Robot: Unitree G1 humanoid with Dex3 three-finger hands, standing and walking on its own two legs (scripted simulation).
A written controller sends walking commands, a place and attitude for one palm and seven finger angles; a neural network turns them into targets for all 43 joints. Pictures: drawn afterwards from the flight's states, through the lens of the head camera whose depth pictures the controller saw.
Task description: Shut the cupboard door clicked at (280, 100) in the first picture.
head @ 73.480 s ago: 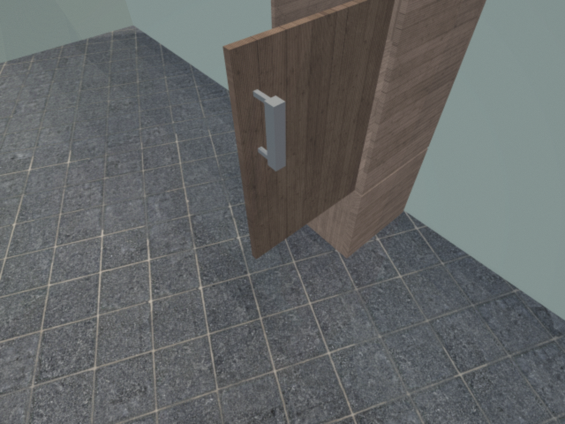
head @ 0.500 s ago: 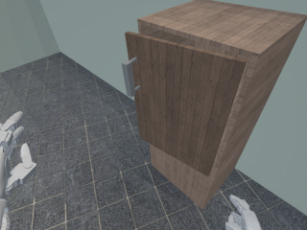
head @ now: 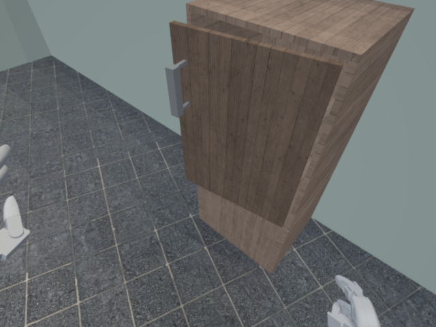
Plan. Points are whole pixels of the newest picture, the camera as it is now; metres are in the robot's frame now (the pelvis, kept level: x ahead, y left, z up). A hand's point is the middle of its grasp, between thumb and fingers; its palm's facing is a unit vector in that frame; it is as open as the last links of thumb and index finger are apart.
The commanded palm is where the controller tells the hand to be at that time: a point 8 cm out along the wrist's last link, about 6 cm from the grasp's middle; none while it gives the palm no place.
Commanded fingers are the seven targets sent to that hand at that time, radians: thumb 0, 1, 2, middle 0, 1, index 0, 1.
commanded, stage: step back with the hand held close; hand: left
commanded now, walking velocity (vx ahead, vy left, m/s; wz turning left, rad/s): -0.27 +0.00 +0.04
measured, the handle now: (180, 88) +0.68 +0.15 +0.10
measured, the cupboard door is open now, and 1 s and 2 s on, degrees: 9 9 9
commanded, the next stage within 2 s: stop stepping back and stand still in 0.72 s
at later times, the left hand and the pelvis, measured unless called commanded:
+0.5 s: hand out of the picture +0.09 +0.30 +0.17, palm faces +0.56 -0.72 -0.42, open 7.4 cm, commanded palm +0.02 +0.33 +0.18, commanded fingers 0.00 0.90 0.90 -0.20 -0.30 -0.20 -0.30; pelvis -0.08 +0.01 -0.02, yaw +7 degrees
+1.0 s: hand out of the picture -0.04 +0.29 +0.19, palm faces +0.40 -0.84 -0.36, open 7.4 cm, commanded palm -0.08 +0.33 +0.18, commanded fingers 0.00 0.90 0.90 -0.20 -0.30 -0.20 -0.30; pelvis -0.23 +0.04 -0.03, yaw -2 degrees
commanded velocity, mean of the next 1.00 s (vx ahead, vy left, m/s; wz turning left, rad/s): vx -0.21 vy -0.01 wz -0.07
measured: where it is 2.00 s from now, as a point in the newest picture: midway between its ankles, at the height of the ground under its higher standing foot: outside the picture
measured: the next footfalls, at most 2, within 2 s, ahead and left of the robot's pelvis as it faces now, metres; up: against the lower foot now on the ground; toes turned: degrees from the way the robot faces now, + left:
right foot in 0.86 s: -0.31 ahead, -0.11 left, -0.01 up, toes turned -3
left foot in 0.96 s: -0.04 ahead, +0.07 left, +0.00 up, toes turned +1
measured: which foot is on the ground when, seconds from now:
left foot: down 0.00-0.84, up 0.86-0.94, down 0.96-1.00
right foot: down 0.00-0.50, up 0.52-0.84, down 0.86-0.98, up 1.00-1.00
